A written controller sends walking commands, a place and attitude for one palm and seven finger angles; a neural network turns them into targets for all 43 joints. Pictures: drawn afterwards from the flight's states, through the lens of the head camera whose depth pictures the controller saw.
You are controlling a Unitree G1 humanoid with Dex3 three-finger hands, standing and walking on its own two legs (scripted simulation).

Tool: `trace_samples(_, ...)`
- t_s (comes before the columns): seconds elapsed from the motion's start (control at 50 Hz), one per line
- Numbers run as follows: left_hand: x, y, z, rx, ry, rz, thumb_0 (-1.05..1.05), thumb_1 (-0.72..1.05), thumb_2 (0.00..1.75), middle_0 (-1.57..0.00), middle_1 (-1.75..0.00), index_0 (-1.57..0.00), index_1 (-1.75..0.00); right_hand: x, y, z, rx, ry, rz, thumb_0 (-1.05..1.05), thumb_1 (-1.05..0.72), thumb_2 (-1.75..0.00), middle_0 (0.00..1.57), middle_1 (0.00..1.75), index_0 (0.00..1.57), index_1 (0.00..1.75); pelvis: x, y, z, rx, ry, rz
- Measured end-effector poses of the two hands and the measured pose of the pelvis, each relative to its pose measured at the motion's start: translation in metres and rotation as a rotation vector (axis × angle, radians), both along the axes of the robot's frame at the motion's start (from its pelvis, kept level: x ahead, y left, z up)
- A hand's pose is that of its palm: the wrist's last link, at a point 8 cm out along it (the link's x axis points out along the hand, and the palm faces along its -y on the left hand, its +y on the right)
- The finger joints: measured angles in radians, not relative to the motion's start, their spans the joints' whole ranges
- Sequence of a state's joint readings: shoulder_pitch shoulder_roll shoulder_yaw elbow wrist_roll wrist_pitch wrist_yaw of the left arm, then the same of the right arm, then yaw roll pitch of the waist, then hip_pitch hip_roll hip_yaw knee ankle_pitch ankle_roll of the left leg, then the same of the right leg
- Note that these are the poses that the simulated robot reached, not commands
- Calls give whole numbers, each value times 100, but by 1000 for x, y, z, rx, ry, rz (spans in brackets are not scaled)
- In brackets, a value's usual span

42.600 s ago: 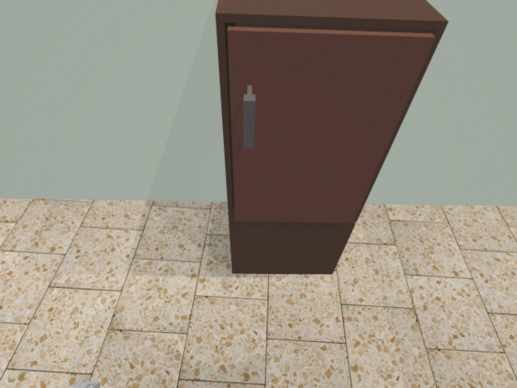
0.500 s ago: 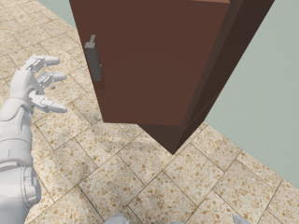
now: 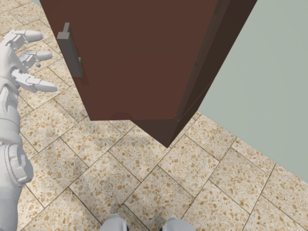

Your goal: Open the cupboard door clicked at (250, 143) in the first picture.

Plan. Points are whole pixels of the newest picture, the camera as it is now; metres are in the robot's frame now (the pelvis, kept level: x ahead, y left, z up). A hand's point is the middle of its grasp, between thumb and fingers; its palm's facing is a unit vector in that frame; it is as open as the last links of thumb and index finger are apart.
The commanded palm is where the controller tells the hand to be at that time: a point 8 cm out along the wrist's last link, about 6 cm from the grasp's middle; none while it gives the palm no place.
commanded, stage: move the hooked fingers beside the handle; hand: left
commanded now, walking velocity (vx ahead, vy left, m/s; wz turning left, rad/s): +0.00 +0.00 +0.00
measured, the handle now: (72, 51) +0.55 +0.18 +0.11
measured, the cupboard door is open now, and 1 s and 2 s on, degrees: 42 42 42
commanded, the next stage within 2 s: slide the fingers in behind the handle in 0.90 s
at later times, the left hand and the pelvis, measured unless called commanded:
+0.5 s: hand (39, 64) +0.50 +0.24 +0.11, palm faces +0.02 -1.00 +0.00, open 14.0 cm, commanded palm +0.48 +0.29 +0.11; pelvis +0.01 -0.01 +0.00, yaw +0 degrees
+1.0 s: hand (38, 65) +0.50 +0.25 +0.11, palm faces +0.01 -1.00 +0.02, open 14.0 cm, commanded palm +0.49 +0.30 +0.11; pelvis +0.01 +0.00 -0.01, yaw +0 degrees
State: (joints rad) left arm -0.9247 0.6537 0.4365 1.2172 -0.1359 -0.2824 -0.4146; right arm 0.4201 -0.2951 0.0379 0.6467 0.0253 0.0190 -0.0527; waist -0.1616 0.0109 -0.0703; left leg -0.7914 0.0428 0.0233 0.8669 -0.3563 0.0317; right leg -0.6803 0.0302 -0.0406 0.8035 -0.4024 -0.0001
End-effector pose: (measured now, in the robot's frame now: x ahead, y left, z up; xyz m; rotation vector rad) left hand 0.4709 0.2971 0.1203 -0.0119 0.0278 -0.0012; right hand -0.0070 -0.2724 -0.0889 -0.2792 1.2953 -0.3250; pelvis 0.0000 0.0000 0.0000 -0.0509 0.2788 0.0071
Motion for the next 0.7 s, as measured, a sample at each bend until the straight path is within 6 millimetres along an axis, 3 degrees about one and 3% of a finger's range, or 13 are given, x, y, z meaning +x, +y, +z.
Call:
trace_samples(0.14, 17, -8, 1, -1, -2, 3, -1, -49, 30, -30, -120, -30, -120, -9, 0, -1, 6, 29, -21, 1, -90, -90, 21, 30, 20, 30, 2, -2, -2, 0, 23, -9)
trace_samples(0.28, 13, -4, -5, 14, 4, 15, -1, -49, 30, -30, -120, -30, -120, -10, 3, -2, 25, 41, -44, 1, -90, -90, 21, 30, 20, 30, 7, -4, -2, 2, 26, -23)
trace_samples(0.7, 9, 1, -9, -4, 17, 23, -1, -49, 30, -30, -120, -30, -120, 27, -4, -2, 6, -29, 6, 1, -90, -90, 21, 30, 20, 30, 9, -6, -3, -2, 22, -7)
